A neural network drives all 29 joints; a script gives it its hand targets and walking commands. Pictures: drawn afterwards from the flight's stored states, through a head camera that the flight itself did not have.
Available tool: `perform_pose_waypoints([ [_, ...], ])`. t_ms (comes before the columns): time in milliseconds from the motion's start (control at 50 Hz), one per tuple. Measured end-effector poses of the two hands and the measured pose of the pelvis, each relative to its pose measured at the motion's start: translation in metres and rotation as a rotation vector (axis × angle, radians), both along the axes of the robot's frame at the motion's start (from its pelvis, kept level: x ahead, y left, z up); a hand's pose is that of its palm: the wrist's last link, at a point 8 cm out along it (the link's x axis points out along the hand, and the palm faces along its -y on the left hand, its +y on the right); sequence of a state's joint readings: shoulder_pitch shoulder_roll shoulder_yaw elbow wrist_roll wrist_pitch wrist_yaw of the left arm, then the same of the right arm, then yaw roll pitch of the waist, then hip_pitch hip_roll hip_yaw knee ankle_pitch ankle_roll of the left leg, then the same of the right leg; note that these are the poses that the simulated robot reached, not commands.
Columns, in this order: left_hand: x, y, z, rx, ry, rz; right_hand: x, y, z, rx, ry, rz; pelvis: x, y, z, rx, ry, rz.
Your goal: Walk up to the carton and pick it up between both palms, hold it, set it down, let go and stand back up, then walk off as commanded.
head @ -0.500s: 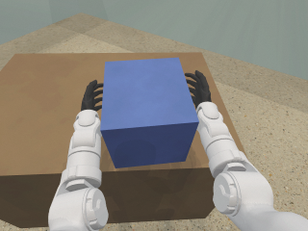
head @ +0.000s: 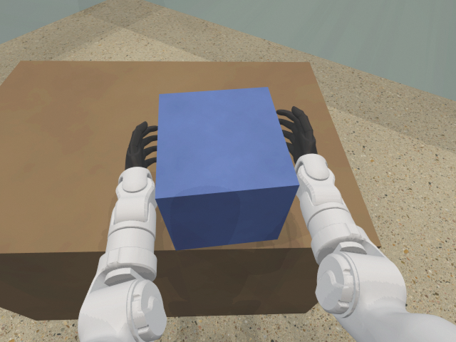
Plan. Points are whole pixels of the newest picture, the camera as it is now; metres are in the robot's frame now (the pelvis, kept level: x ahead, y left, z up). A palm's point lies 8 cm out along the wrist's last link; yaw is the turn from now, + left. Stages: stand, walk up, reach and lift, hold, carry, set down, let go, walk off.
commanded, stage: set down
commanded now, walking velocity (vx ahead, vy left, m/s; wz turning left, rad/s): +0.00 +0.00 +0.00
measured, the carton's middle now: (221, 170) +0.42 +0.03 +0.05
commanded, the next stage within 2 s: none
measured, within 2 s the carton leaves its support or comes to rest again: rests again in 0.58 s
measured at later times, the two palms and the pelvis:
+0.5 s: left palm (146, 174) +0.41 +0.17 +0.05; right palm (300, 156) +0.44 -0.12 +0.07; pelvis +0.01 +0.00 +0.00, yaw +0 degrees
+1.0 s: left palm (147, 179) +0.40 +0.17 +0.04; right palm (300, 160) +0.44 -0.12 +0.06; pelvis +0.00 +0.00 +0.00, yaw +0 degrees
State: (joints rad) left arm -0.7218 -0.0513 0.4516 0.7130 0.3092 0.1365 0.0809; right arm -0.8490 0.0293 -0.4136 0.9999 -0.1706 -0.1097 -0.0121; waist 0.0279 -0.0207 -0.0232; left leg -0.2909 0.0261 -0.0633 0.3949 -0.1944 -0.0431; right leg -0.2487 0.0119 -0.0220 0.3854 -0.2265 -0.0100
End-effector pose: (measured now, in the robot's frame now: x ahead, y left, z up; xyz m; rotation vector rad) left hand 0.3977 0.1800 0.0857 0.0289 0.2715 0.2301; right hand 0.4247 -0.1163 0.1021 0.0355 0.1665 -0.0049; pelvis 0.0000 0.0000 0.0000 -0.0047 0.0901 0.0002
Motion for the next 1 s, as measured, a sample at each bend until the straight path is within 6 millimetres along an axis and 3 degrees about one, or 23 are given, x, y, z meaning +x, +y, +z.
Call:
perform_pose_waypoints([
  [640, 0.01, -0.006, -0.046, -0.003, 0.045, 0.021, 0.016, -0.005, -0.041, -0.041, 0.039, 0.03, 0.006, -0.005, -0.003, -0.001, 0.157, -0.006],
  [1000, 0.006, -0.006, -0.044, -0.016, 0.016, 0.023, 0.011, -0.005, -0.037, -0.043, 0.014, 0.032, 0.0, -0.005, -0.003, -0.003, 0.166, -0.007],
])
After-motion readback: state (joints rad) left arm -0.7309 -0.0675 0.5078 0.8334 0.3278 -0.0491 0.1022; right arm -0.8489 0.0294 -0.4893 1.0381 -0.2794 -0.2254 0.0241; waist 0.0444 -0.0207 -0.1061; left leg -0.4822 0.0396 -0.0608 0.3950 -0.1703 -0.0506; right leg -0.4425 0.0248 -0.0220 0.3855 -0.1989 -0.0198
